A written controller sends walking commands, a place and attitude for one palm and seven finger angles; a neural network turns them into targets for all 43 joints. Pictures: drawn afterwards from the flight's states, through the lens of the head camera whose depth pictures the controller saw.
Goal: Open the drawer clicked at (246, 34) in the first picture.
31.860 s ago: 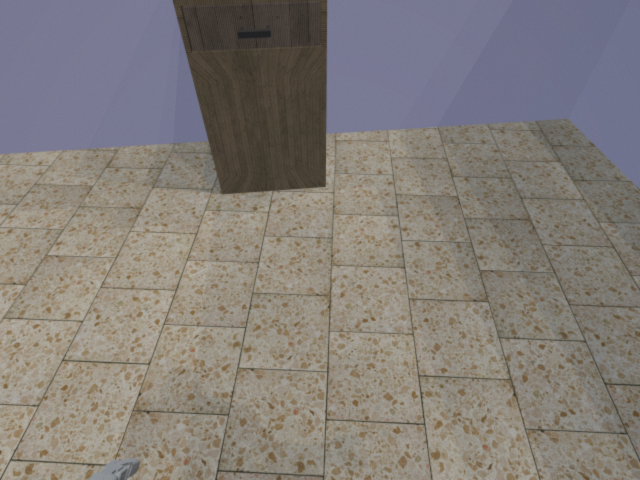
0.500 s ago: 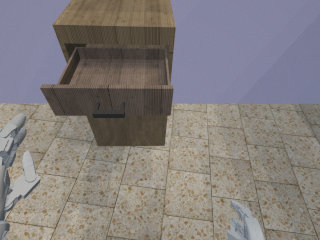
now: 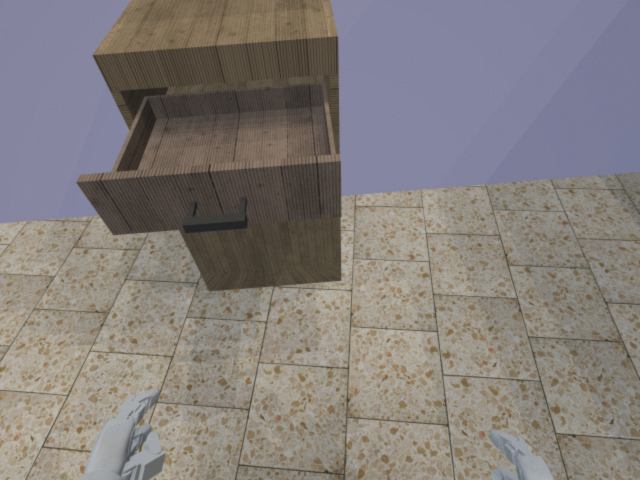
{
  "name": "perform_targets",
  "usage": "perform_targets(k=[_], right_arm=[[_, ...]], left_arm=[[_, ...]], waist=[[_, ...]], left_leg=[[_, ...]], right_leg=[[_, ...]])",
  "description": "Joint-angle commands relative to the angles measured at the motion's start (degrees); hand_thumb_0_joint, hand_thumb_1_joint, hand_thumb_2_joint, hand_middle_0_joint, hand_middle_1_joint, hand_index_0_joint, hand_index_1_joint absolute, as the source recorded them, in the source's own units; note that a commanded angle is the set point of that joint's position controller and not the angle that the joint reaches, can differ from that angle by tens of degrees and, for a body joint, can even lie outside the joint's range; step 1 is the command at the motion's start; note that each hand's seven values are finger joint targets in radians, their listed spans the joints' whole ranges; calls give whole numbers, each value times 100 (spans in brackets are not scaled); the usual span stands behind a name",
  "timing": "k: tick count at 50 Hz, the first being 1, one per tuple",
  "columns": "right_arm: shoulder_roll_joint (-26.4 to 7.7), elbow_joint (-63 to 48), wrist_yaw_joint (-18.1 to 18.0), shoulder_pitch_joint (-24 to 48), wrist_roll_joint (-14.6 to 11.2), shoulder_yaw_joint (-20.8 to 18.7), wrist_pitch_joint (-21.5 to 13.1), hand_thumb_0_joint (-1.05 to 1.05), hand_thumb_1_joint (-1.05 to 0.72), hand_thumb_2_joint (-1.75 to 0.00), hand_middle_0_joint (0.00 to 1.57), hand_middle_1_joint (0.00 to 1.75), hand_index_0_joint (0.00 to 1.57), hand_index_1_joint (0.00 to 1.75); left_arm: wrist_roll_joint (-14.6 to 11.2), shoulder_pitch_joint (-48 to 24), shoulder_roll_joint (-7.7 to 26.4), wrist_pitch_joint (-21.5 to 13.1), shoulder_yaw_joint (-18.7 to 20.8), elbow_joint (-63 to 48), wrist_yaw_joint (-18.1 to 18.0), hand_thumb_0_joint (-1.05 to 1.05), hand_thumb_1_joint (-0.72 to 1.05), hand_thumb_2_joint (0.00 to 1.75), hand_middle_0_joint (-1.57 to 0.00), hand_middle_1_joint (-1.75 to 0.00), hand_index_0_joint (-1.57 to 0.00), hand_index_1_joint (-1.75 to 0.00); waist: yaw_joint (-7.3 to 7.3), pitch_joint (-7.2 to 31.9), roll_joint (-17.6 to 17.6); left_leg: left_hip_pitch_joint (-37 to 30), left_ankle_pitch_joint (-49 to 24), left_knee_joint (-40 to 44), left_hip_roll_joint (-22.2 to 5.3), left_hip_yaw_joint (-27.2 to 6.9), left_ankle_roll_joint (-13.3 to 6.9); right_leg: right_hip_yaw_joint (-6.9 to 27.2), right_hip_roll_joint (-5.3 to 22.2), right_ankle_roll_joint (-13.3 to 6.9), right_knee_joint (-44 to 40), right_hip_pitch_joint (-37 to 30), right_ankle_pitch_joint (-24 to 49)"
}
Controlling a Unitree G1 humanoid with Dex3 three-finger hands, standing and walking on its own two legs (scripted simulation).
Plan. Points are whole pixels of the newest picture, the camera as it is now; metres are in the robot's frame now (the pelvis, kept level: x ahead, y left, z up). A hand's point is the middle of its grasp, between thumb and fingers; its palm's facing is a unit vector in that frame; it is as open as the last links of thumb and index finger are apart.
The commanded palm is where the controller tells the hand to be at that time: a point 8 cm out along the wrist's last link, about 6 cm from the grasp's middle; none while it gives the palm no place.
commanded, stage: let the arm hang, fingers relaxed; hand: left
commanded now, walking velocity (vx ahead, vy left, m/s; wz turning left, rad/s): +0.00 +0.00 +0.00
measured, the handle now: (216, 213) +0.55 +0.22 -0.02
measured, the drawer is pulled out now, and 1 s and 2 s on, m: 0.30 0.30 0.30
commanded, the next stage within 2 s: look to check the result in 0.92 s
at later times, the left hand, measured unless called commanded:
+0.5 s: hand out of the picture -0.01 +0.17 -0.16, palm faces +0.03 -0.97 -0.25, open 7.4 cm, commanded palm none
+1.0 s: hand out of the picture +0.01 +0.15 -0.16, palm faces +0.03 -0.98 -0.19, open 7.4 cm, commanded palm none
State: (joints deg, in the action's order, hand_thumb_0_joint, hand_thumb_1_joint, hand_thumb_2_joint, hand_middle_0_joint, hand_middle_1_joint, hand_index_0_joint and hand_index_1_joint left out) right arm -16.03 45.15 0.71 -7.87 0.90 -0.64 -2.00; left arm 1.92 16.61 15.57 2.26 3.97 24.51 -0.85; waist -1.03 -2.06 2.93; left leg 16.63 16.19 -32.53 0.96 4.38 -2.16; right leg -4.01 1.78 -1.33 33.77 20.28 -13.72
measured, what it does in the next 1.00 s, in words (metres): stands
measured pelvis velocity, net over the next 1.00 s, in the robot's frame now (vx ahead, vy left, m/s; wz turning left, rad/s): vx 0.01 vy -0.01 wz -0.01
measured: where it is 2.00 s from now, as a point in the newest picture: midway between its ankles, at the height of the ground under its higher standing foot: outside the picture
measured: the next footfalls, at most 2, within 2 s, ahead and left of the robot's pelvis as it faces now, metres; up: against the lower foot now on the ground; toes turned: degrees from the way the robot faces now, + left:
none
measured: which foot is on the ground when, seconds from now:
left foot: down 0.00-1.00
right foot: down 0.00-1.00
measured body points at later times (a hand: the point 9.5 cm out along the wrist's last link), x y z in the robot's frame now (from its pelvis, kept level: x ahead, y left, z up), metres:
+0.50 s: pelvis +0.00 -0.02 +0.01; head +0.01 -0.03 +0.46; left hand -0.01 +0.23 -0.14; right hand -0.04 -0.23 -0.15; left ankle +0.01 +0.10 -0.73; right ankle +0.05 -0.10 -0.73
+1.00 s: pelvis +0.01 -0.01 +0.01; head +0.02 -0.02 +0.46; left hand +0.01 +0.21 -0.14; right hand -0.03 -0.22 -0.15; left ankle +0.01 +0.10 -0.73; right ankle +0.05 -0.10 -0.73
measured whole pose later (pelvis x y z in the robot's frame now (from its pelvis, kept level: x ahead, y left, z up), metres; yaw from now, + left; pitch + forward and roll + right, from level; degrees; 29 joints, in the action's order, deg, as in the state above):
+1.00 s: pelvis +0.01 -0.01 +0.01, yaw -1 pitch -2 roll +0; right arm -6.7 63.9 -2.3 -19.3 0.8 -0.8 0.0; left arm 0.5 15.6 7.5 -0.1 1.0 64.8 -1.7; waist -0.3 -3.4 0.8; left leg 8.9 12.4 -23.0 -0.9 4.1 -0.6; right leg -4.3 -0.8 -2.6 22.2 11.7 -8.9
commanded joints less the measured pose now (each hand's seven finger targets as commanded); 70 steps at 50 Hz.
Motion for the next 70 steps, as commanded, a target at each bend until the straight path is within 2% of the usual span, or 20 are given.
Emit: perform_targets(k=[1,3,5,6,7,9,11,12,16,24,26,27,35,39,48,52,60,62,65,70], right_arm=[[-621,-263,-118,-342,12,-201,70,0,-90,-90,20,30,20,30],[-374,1,-128,-447,25,-111,154,0,-90,-90,20,30,20,30],[-292,225,-141,-419,23,-59,183,0,-90,-90,20,30,20,30],[-248,344,-151,-449,15,-45,192,0,-90,-90,20,30,20,30],[-221,433,-159,-527,1,-42,209,0,-90,-90,20,30,20,30],[-100,649,-186,-719,18,-57,230,0,-90,-90,20,30,20,30],[-70,846,-190,-891,12,-54,265,0,-90,-90,20,30,20,30],[-32,904,-199,-1016,0,-77,277,0,-90,-90,20,30,20,30],[59,1240,-221,-1398,5,-69,293,0,-90,-90,20,30,20,30],[302,1638,-254,-1769,13,-40,294,0,-90,-90,20,30,20,30],[345,1691,-265,-1798,19,-32,293,0,-90,-90,20,30,20,30],[362,1698,-265,-1774,14,-43,294,0,-90,-90,20,30,20,30],[523,1780,-297,-1818,12,-51,224,0,-90,-90,20,30,20,30],[537,1787,-325,-1778,5,-59,194,0,-90,-90,20,30,20,30],[435,1757,-334,-1669,-8,-96,175,0,-90,-90,20,30,20,30],[335,1742,-338,-1552,-19,-122,162,0,-90,-90,20,30,20,30],[177,1737,-325,-1338,-17,-127,151,0,-90,-90,20,30,20,30],[119,1713,-331,-1264,-20,-143,144,0,-90,-90,20,30,20,30],[47,1726,-325,-1174,-13,-139,139,0,-90,-90,20,30,20,30],[-99,1713,-322,-1032,-18,-150,118,0,-90,-90,20,30,20,30]], left_arm=[[21,6,757,-213,33,634,21,0,90,90,-20,-30,-20,-30],[-29,-188,630,-179,-78,1185,-10,0,90,90,-20,-30,-20,-30],[-62,-134,555,-194,-140,1701,-14,0,90,90,-20,-30,-20,-30],[-75,-90,533,-204,-156,1955,-17,0,90,90,-20,-30,-20,-30],[-70,-19,530,-215,-159,2153,-30,0,90,90,-20,-30,-20,-30],[-86,54,374,-227,-125,2501,-38,0,90,90,-20,-30,-20,-30],[-107,52,389,-239,-163,2793,-32,0,90,90,-20,-30,-20,-30],[-101,65,370,-249,-155,2895,-41,0,90,90,-20,-30,-20,-30],[-126,48,286,-254,-184,3281,-43,0,90,90,-20,-30,-20,-30],[-131,131,112,-244,-188,3698,-91,0,90,90,-20,-30,-20,-30],[-131,160,47,-234,-184,3726,-102,0,90,90,-20,-30,-20,-30],[-120,221,24,-234,-185,3756,-112,0,90,90,-20,-30,-20,-30],[-126,240,-112,-255,-167,3807,-125,0,90,90,-20,-30,-20,-30],[-127,251,-177,-269,-175,3840,-132,0,90,90,-20,-30,-20,-30],[-122,222,-145,-299,-178,3881,-133,0,90,90,-20,-30,-20,-30],[-119,203,-72,-322,-164,3882,-133,0,90,90,-20,-30,-20,-30],[-120,26,61,-329,-152,3880,-119,0,90,90,-20,-30,-20,-30],[-118,42,89,-346,-149,3875,-120,0,90,90,-20,-30,-20,-30],[-124,-75,161,-350,-143,3873,-111,0,90,90,-20,-30,-20,-30],[-127,-213,296,-380,-124,3852,-108,0,90,90,-20,-30,-20,-30]], waist=[[47,745,-1285],[1,565,-470],[76,341,150],[93,229,296],[112,208,232],[107,159,622],[101,46,500],[95,11,186],[47,-112,-264],[34,-353,-567],[38,-482,-544],[60,-530,-391],[78,-381,-323],[90,-386,-55],[62,-372,-251],[64,-230,-183],[58,-328,-196],[62,-240,-297],[52,-163,-179],[54,7,-250]], left_leg=[[-331,-714,338,-398,-676,-47],[-484,-625,575,-431,-658,-1],[-315,-434,902,-547,-748,2],[-239,-311,1024,-562,-764,8],[-294,-297,1047,-590,-779,15],[-175,-6,1184,-597,-761,17],[-127,258,1245,-565,-725,31],[-230,163,1200,-595,-725,18],[-335,129,1205,-570,-665,11],[-372,35,1274,-576,-577,-9],[-307,107,1314,-580,-583,-9],[-370,118,1331,-585,-577,-17],[-263,26,1451,-604,-593,-9],[-262,-50,1514,-669,-630,2],[-483,-246,1527,-698,-626,-2],[-667,-371,1499,-703,-608,2],[-635,-402,1583,-735,-613,13],[-788,-552,1551,-751,-627,1],[-789,-579,1570,-758,-614,19],[-918,-886,1564,-782,-607,32]], right_leg=[[987,670,-358,-892,-764,1011],[960,611,-359,-1042,-630,487],[911,448,-241,-1187,-715,42],[888,429,-222,-1278,-773,-53],[861,412,-203,-1370,-819,-67],[827,405,-222,-1513,-955,-131],[887,411,-238,-1692,-949,-395],[848,414,-240,-1756,-896,-407],[848,452,-245,-1950,-743,-728],[775,431,-210,-2011,-574,-831],[792,401,-207,-2005,-476,-911],[795,393,-201,-2012,-397,-919],[744,357,-187,-1807,-693,-429],[700,323,-190,-1710,-790,-74],[676,340,-190,-1708,-799,138],[709,350,-201,-1721,-833,248],[712,373,-190,-1723,-888,352],[717,363,-197,-1718,-883,486],[731,389,-194,-1711,-987,579],[725,430,-201,-1674,-1168,1043]])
